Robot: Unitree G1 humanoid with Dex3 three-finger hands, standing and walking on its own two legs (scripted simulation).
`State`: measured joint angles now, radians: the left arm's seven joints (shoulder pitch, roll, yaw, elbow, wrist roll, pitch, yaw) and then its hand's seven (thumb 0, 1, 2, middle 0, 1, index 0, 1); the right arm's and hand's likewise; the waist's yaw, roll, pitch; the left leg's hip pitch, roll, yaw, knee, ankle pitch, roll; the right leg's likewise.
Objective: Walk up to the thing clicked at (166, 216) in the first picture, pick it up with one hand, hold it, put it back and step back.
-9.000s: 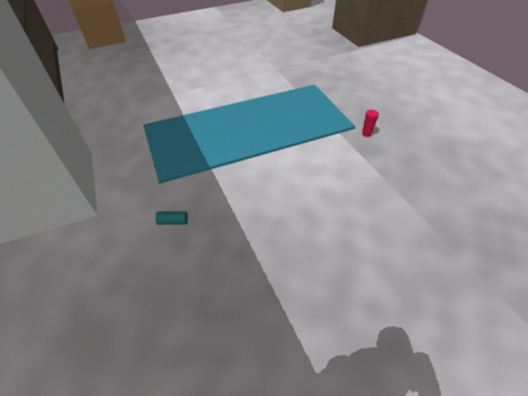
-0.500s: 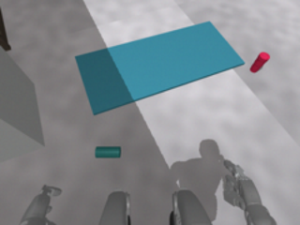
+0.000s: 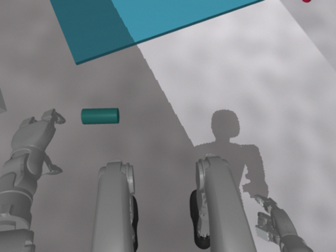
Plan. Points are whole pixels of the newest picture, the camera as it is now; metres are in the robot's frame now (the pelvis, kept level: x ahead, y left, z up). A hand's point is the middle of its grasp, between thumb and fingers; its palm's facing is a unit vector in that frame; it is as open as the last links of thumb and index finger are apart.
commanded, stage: rise first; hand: left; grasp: from above
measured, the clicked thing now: (101, 116) +0.53 +0.24 -0.41
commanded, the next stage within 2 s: none
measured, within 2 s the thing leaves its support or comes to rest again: neither
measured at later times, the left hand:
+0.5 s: hand (67, 130) +0.43 +0.30 -0.23, palm faces -0.49 -0.04 -0.87, open 14.2 cm
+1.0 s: hand (76, 124) +0.46 +0.29 -0.27, palm faces -0.47 +0.01 -0.88, open 14.0 cm
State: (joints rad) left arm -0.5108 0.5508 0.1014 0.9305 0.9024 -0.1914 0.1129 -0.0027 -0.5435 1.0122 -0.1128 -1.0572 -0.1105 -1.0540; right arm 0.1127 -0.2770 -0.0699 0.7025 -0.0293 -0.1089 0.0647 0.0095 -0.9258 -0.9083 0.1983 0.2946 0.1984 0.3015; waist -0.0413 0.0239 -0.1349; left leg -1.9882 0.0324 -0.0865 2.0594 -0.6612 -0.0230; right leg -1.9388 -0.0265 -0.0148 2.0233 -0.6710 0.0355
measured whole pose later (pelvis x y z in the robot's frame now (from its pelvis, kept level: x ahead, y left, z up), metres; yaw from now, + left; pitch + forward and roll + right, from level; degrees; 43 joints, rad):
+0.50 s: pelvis -0.01 +0.01 -0.08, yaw -3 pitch +33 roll -7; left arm -0.81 0.70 0.09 1.27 1.23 -0.31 0.28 0.00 -0.53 1.05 -0.08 -0.97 -0.07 -0.97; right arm 0.15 -0.27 -0.03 0.76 -0.11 -0.01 0.11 0.01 -0.90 -0.90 0.20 0.29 0.20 0.30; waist -0.16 0.01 -0.09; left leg -2.23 0.02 -0.12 2.30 -0.67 -0.01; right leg -2.14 -0.02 -0.03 2.24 -0.68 0.05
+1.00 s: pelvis +0.00 +0.01 -0.11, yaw -4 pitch +34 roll -8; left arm -0.92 0.75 0.09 1.42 1.34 -0.32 0.39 0.00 -0.50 1.00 -0.09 -0.98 -0.10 -0.96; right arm 0.12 -0.26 0.01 0.76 -0.16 -0.01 0.13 0.00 -0.91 -0.90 0.20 0.29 0.20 0.30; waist -0.20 -0.02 -0.07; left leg -2.32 0.01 -0.14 2.40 -0.69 -0.02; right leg -2.23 -0.01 -0.03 2.33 -0.70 0.06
